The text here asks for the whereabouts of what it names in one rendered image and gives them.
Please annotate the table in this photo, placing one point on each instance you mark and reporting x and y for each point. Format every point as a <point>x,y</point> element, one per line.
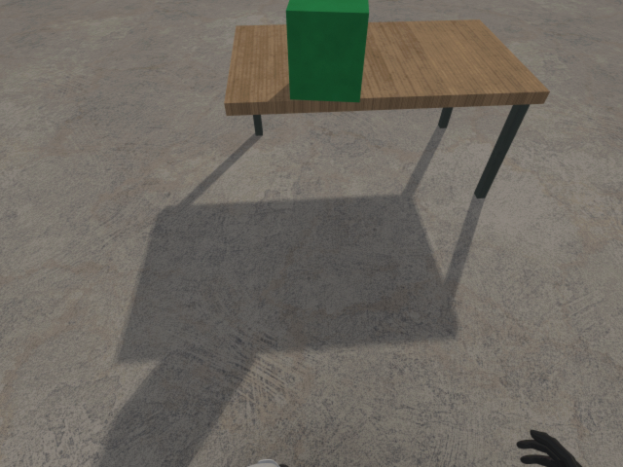
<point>407,65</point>

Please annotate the right robot hand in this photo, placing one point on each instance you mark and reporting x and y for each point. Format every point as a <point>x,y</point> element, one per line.
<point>558,455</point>

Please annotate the carton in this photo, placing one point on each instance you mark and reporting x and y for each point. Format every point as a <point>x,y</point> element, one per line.
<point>326,42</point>

